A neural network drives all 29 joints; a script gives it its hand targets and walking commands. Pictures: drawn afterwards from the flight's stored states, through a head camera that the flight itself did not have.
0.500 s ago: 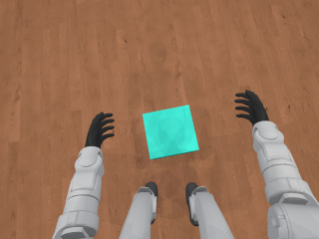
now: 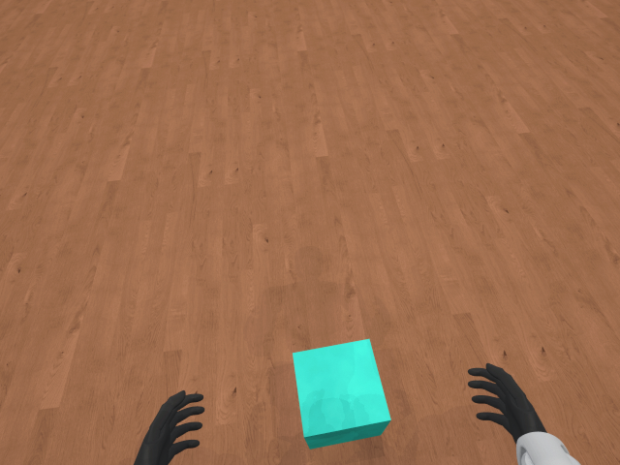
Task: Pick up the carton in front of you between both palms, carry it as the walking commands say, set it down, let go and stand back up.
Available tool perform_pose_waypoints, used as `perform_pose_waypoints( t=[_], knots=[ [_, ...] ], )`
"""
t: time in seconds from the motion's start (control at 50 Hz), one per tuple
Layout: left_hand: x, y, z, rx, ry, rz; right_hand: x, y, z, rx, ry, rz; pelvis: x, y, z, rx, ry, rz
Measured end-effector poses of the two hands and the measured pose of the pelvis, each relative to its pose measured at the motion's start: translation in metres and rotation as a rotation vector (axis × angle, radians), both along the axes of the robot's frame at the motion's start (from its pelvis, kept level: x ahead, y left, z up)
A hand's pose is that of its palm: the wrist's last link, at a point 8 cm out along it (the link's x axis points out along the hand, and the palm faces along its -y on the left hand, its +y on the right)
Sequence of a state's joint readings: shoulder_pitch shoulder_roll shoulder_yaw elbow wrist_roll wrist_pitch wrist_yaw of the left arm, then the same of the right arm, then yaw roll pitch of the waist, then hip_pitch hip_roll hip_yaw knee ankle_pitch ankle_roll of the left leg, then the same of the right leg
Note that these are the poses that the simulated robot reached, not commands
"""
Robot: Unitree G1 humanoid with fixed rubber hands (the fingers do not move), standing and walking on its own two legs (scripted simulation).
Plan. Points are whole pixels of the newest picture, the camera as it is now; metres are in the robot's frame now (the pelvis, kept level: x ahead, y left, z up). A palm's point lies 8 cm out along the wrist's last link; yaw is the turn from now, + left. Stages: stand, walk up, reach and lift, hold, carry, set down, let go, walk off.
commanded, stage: let go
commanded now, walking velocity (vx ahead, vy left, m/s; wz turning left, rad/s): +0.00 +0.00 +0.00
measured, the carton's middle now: (338, 395) +0.35 -0.01 -0.65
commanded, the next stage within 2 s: stand in 0.50 s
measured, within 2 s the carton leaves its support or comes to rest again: neither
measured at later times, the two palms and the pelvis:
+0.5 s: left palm out of the picture +0.15 +0.23 -0.06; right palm out of the picture +0.14 -0.23 -0.07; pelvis -0.01 +0.00 +0.00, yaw +0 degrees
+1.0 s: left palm out of the picture +0.13 +0.29 -0.10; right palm out of the picture +0.13 -0.29 -0.08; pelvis +0.00 +0.00 +0.00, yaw +0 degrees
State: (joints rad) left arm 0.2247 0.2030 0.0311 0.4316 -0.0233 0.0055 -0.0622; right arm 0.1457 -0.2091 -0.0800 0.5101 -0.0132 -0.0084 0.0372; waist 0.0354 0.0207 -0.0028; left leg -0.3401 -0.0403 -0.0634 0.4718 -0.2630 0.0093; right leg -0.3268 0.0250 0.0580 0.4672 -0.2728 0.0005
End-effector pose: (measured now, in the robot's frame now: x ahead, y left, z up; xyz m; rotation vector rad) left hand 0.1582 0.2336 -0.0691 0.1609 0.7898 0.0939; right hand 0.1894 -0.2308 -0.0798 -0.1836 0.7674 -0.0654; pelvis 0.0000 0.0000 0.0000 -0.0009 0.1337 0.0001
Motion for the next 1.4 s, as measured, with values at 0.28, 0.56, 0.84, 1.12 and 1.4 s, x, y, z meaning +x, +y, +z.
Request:
perform_pose_waypoints(
  t=[0.28, 0.56, 0.84, 1.12, 1.4],
  knots=[
    [0.002, -0.008, 0.006, -0.005, -0.003, -0.044, -0.041, -0.006, 0.018, 0.008, 0.03, -0.014, -0.007, -0.002, 0.003, -0.003, -0.194, -0.006],
    [-0.009, 0.012, 0.004, 0.096, 0.015, 0.006, -0.049, -0.012, 0.007, -0.063, 0.038, -0.018, -0.012, 0.0, -0.002, -0.002, -0.2, 0.002],
    [-0.03, 0.055, -0.025, 0.172, 0.14, 0.026, -0.066, -0.061, 0.006, -0.228, 0.146, -0.074, -0.002, 0.003, -0.002, -0.009, -0.145, 0.001],
    [-0.034, 0.062, -0.028, 0.183, 0.194, 0.034, -0.065, -0.057, -0.002, -0.218, 0.189, -0.074, 0.003, 0.006, 0.001, -0.007, -0.154, 0.002],
    [-0.054, 0.069, -0.029, 0.193, 0.247, 0.051, -0.081, -0.063, -0.005, -0.225, 0.24, -0.081, -0.003, 0.005, 0.005, -0.006, -0.169, 0.0]
  ],
)
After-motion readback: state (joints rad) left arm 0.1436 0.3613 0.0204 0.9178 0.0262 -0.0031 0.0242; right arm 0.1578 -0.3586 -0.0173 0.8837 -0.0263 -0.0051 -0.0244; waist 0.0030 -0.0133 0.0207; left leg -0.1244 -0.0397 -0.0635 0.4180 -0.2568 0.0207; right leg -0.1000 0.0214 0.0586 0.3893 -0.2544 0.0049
